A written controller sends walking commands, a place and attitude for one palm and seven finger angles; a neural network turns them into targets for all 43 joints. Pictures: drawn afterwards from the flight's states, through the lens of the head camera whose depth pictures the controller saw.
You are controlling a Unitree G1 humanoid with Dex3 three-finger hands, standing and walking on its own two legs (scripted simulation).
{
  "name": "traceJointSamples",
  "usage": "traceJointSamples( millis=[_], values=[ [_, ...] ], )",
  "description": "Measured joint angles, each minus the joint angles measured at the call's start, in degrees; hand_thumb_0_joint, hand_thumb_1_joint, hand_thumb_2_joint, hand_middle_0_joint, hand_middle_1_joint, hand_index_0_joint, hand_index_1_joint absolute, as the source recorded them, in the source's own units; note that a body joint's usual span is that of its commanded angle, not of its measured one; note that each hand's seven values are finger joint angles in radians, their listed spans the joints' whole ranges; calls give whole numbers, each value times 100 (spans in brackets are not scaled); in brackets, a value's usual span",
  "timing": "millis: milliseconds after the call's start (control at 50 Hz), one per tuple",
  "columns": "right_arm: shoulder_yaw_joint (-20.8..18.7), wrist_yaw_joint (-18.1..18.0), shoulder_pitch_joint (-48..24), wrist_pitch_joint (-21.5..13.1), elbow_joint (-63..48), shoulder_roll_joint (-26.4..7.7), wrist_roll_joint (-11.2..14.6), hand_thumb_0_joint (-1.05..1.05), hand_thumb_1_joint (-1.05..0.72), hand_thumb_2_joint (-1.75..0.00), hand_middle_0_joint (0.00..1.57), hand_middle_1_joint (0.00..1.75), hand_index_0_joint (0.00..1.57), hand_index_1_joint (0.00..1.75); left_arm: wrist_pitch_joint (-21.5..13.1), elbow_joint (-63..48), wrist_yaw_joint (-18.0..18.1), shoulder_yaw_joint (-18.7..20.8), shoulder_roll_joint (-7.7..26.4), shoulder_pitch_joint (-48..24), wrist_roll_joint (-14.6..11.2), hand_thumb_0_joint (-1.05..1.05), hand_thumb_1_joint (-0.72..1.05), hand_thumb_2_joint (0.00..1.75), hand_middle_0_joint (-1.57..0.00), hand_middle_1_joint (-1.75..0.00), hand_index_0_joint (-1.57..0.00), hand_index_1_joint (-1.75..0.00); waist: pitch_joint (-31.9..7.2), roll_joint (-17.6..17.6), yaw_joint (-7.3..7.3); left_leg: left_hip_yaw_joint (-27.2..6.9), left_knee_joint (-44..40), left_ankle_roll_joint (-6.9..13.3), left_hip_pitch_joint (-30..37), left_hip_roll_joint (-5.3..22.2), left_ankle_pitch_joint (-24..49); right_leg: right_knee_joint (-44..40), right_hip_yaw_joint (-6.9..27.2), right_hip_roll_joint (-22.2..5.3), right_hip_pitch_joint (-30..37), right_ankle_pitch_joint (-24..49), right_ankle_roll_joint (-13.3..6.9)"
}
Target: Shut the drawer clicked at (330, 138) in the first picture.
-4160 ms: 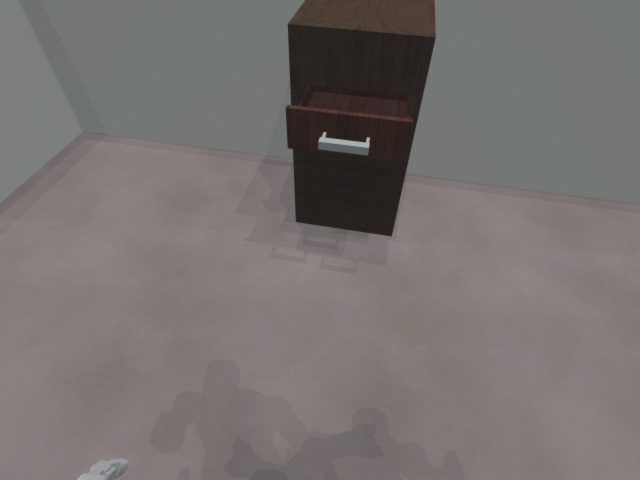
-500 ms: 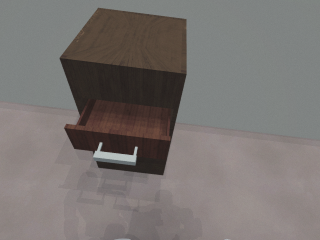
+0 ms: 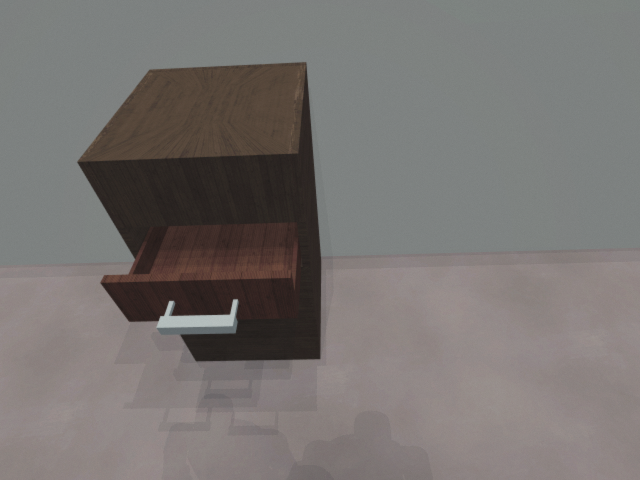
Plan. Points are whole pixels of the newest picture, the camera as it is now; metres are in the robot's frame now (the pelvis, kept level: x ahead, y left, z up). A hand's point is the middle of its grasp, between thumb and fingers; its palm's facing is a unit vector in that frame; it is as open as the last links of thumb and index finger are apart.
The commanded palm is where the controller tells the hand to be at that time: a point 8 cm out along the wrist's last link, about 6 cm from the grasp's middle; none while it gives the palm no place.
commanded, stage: come to a stop and stand still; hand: left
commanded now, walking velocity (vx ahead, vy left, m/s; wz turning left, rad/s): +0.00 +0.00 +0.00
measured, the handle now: (200, 314) +0.47 +0.29 -0.20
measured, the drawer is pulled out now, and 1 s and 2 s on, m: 0.16 0.16 0.16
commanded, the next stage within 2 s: look again from close up in 1.30 s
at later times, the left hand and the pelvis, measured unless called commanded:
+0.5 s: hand out of the picture -0.06 +0.13 -0.17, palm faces +0.12 -0.98 -0.16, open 7.3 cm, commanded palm none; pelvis -0.03 -0.02 +0.00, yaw +1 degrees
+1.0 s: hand out of the picture -0.05 +0.16 -0.17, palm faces +0.08 -0.98 -0.16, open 7.4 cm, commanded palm none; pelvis -0.03 +0.00 +0.00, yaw +0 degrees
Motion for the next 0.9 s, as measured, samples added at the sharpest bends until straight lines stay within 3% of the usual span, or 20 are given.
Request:
traceJointSamples(
  millis=[80,200,280,560,900],
  values=[
    [56,-30,258,-79,146,84,16,1,-92,-90,19,30,19,30,-41,93,11,-2,-42,-18,-16,1,93,89,-20,-30,-20,-30,-12,-9,-55,-65,-12,-36,357,6,-32,-300,-89,171,-4,223,-119],
    [206,-146,472,-212,427,288,18,1,-91,-90,19,30,19,30,-131,266,19,14,-24,-113,-99,1,94,89,-20,-30,-21,-30,74,-1,-42,-177,-1644,-92,1235,61,246,-322,-360,401,-178,301,-204],
    [328,-187,514,-299,536,482,10,1,-91,-90,19,30,19,30,-129,456,32,14,10,-83,-143,1,94,89,-20,-30,-20,-30,136,-209,74,-121,-1924,-217,1402,32,454,-586,-301,383,-27,486,-189],
    [384,-186,532,-317,381,608,-9,0,-91,-90,20,30,20,30,-107,726,-1,-72,-271,345,-96,1,91,89,-20,-30,-20,-30,39,-172,114,-51,-2049,-141,1447,13,615,-831,-232,380,56,725,-151],
    [411,-199,848,-405,455,650,10,0,-91,-90,20,30,20,30,-186,699,12,-84,-250,341,-90,1,91,89,-20,-30,-20,-30,52,-255,72,64,-2100,-9,1429,-150,623,-722,-108,223,-59,697,-28]
  ],
)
